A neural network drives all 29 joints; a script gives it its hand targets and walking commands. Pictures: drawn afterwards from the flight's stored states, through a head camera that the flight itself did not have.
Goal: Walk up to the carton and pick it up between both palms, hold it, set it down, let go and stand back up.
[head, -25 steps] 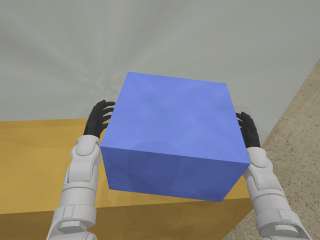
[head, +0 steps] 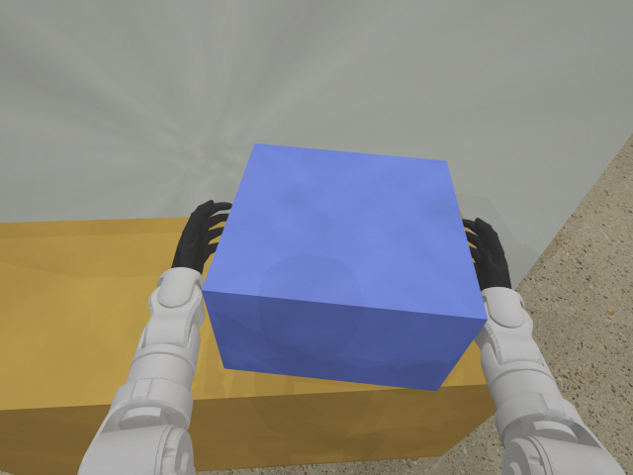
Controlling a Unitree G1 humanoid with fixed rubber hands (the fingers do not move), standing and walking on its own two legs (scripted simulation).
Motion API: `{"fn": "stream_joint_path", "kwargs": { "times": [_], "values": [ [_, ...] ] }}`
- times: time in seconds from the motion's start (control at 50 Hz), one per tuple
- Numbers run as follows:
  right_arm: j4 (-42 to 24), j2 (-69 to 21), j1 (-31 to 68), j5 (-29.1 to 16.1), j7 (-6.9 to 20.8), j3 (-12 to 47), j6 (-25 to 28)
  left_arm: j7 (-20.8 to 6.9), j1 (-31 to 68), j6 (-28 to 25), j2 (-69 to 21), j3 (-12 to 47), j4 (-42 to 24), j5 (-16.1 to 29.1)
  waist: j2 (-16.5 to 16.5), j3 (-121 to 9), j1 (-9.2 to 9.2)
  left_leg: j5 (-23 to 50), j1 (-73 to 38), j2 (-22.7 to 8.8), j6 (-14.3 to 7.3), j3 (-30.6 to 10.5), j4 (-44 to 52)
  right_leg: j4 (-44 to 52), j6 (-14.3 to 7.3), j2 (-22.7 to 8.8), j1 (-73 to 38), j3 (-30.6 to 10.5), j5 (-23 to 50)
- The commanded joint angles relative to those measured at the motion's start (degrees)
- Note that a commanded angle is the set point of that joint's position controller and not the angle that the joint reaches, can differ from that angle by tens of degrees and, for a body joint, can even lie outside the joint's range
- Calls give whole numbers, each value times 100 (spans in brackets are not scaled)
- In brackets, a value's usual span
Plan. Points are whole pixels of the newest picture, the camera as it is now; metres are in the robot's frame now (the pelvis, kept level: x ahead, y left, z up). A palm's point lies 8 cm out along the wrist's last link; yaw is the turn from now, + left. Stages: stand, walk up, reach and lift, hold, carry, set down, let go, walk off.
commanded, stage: set down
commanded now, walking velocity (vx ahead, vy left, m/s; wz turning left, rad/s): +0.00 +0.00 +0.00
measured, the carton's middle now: (340, 260) +0.43 +0.00 +0.02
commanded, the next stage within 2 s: none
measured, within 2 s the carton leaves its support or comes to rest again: rests again in 1.56 s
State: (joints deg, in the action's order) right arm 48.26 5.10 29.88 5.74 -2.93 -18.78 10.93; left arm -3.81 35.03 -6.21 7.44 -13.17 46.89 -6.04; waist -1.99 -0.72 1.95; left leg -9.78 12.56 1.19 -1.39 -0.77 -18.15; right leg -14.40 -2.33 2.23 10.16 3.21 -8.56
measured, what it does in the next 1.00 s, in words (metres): stands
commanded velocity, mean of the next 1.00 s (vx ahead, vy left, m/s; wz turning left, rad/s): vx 0.00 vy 0.00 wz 0.00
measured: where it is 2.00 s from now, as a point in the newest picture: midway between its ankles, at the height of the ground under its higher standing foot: outside the picture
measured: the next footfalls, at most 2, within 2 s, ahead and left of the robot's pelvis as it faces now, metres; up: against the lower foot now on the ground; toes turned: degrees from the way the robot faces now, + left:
none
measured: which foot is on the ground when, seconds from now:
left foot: down 0.00-1.00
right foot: down 0.00-1.00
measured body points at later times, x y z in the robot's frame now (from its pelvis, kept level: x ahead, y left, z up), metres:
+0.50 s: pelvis +0.01 +0.00 +0.00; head +0.09 +0.01 +0.44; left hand +0.41 +0.21 +0.02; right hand +0.40 -0.19 +0.01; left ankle -0.01 +0.10 -0.75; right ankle -0.02 -0.09 -0.75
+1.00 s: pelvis +0.00 +0.01 -0.02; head +0.12 +0.01 +0.42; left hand +0.42 +0.20 -0.02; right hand +0.40 -0.19 -0.03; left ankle -0.01 +0.10 -0.75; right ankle -0.02 -0.09 -0.75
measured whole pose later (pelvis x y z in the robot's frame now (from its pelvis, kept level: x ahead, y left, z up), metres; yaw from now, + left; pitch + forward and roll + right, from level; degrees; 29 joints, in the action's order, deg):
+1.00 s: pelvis +0.00 +0.01 -0.02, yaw +0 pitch +23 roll -2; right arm 62.3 6.4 37.4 9.9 -2.6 -24.0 24.6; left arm -1.3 46.1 -31.3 11.2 -9.4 77.5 1.0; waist 1.3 -8.5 1.2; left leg -11.0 38.6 0.8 -1.7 -1.0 -27.1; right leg -22.0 -2.1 2.1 35.2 4.7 -9.5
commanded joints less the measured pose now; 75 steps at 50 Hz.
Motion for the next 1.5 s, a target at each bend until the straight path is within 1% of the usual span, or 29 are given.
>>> {"fn": "stream_joint_path", "kwargs": {
  "times": [0.0,0.3,0.48,0.62,0.74,0.84,0.96,1.1,1.12,1.18,1.22,1.24,1.26,1.28,1.3,1.32,1.34,1.36,1.38,1.4,1.46,1.48],
  "values": [
    [-978,-2726,3539,263,843,1921,676,-245,3190,-533,-2775,1462,-720,-16,281,-3338,8,2522,-721,-171,439,265,-159,-252,287,-220,-1362,30,2273],
    [-542,-2856,3407,411,866,1966,1063,-204,3367,-1491,-2821,1652,51,213,308,-4075,-77,3281,-506,-267,492,61,-540,-492,262,-247,-977,-44,2884],
    [-232,-2961,3468,520,891,1930,1268,-250,3528,-1918,-2840,1634,663,288,266,-4420,-114,3366,-114,-290,457,-11,-684,-717,306,-300,-847,-82,3243],
    [49,-3012,3606,651,923,1788,1453,-269,3729,-2210,-2817,1534,1160,280,261,-4684,-115,3295,146,-316,433,-29,-787,-856,329,-328,-635,-71,3270],
    [337,-3013,3782,795,959,1585,1622,-267,3958,-2439,-2792,1437,1580,252,284,-4919,-125,3143,302,-344,428,-32,-901,-942,321,-330,-298,-35,3059],
    [619,-2984,3981,933,994,1367,1752,-263,4202,-2603,-2758,1352,1949,229,308,-5109,-144,2913,433,-367,425,-30,-1016,-1020,296,-321,80,5,2742],
    [900,-2998,4049,1019,1016,1295,1965,-242,4227,-2821,-2801,1373,2231,246,356,-5404,-136,2953,527,-377,443,-26,-1228,-1170,292,-282,430,59,2696],
    [1533,-2934,3953,1102,1049,1186,2056,-257,4271,-2984,-2623,1352,2672,247,422,-5213,-160,2437,918,-347,390,0,-1304,-1329,255,-285,794,62,2248],
    [1710,-2965,3951,1130,1043,1252,2090,-250,4406,-3038,-2703,1366,2751,274,392,-5234,-250,2379,986,-371,386,90,-1247,-1315,245,-229,740,38,1959],
    [1902,-3002,4037,1170,1067,1142,2126,-231,4559,-3120,-2651,1295,2804,252,486,-5132,-215,2044,1282,-340,361,172,-1263,-1380,230,-250,814,18,1676],
    [1980,-2991,4050,1183,1086,1138,2167,-232,4486,-3178,-2609,1303,2985,280,448,-5137,-203,1764,1511,-319,300,160,-1284,-1440,245,-257,843,7,1522],
    [2073,-2951,4052,1206,1085,1020,2170,-231,4537,-3202,-2525,1262,3025,278,464,-5000,-190,1605,1635,-302,295,179,-1277,-1475,247,-287,883,6,1454],
    [2123,-2898,4089,1176,1075,1016,2186,-226,4563,-3207,-2511,1266,3051,246,464,-5009,-228,1562,1618,-313,283,174,-1300,-1489,251,-281,900,3,1425],
    [2180,-2924,4116,1241,1077,964,2171,-254,4599,-3225,-2461,1160,3184,260,366,-4815,-211,1420,1745,-305,270,191,-1295,-1528,266,-288,973,4,1325],
    [2217,-2911,4105,1224,1077,951,2184,-247,4569,-3236,-2466,1136,3218,237,385,-4809,-167,1340,1773,-296,248,214,-1328,-1568,258,-289,949,-3,1284],
    [2248,-2844,4100,1230,1076,915,2191,-268,4534,-3241,-2366,1086,3286,226,365,-4794,-148,1280,1836,-280,229,211,-1315,-1566,265,-305,939,-2,1210],
    [2249,-2886,4198,1210,1076,972,2214,-278,4643,-3253,-2474,1160,3252,297,395,-4851,-206,1341,1873,-288,241,198,-1363,-1612,252,-302,969,-27,1288],
    [2266,-2861,4169,1228,1089,963,2253,-264,4606,-3288,-2454,1190,3240,317,413,-4936,-155,1473,1857,-282,252,206,-1410,-1669,263,-275,981,7,1330],
    [2375,-2865,4137,1233,1083,965,2258,-267,4545,-3289,-2420,1143,3365,305,323,-4854,-186,1474,1812,-288,252,182,-1453,-1685,261,-267,1071,17,1307],
    [2505,-2823,4042,1239,1084,901,2265,-264,4483,-3310,-2415,1155,3311,297,322,-4853,-207,1559,1783,-288,258,187,-1481,-1682,259,-249,1159,34,1325],
    [2639,-2804,3992,1249,1109,816,2280,-269,4419,-3311,-2327,1035,3481,213,403,-4589,-143,1261,1827,-305,263,176,-1494,-1640,236,-273,1331,21,921],
    [2675,-2772,4026,1283,1110,766,2278,-275,4405,-3290,-2311,1015,3568,168,417,-4522,-183,1182,1883,-301,237,187,-1471,-1619,240,-277,1372,13,894]
  ]
}}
